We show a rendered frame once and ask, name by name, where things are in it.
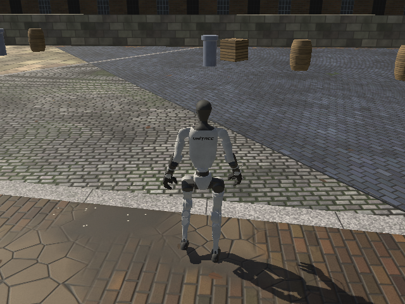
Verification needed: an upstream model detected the robot left upper arm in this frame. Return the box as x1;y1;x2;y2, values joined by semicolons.
172;127;190;163

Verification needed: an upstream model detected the right robot forearm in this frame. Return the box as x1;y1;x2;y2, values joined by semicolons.
228;153;240;175

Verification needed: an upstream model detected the robot torso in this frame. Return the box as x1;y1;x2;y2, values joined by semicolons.
188;124;218;190

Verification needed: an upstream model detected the robot left foot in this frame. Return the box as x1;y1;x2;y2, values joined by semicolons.
180;239;189;250

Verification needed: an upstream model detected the robot right upper arm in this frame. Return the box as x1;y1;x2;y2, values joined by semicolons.
216;128;235;163

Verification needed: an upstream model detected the left robot forearm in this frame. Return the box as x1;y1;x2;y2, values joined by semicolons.
165;153;178;179

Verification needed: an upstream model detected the robot left hand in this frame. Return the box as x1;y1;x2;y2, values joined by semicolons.
163;175;177;190

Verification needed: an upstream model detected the robot right hand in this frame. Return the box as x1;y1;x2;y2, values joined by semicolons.
228;173;242;186

